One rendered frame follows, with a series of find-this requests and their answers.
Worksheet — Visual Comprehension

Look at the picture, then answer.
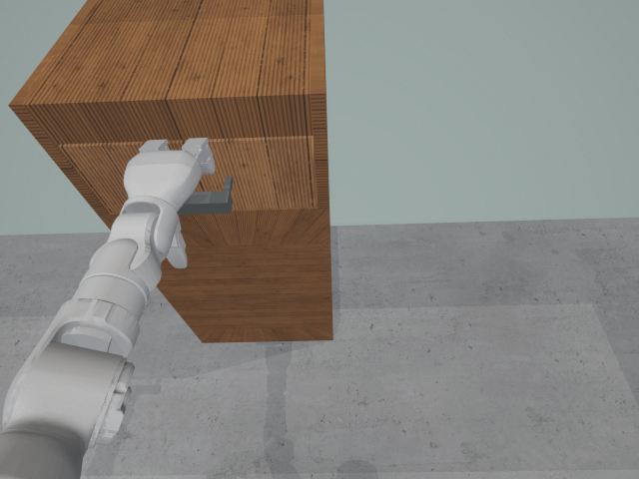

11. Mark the drawer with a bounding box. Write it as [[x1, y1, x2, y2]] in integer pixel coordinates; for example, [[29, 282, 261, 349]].
[[59, 136, 316, 213]]

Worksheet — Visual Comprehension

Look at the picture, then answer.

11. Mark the left robot upper arm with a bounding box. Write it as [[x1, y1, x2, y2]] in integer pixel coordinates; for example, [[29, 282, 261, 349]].
[[0, 341, 135, 479]]

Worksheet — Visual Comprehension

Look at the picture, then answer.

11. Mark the handle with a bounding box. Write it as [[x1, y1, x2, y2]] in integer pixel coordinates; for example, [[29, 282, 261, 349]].
[[177, 177, 233, 215]]

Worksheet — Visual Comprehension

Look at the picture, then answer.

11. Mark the cabinet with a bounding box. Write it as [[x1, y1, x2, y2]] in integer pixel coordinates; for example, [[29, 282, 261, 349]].
[[8, 0, 333, 343]]

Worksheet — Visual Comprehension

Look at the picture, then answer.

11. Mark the left robot hand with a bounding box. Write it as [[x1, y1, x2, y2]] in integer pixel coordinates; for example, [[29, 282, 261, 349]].
[[124, 138, 216, 268]]

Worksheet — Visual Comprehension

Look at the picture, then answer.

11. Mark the robot left forearm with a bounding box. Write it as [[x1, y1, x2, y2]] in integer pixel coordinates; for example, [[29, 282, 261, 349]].
[[2, 196, 179, 430]]

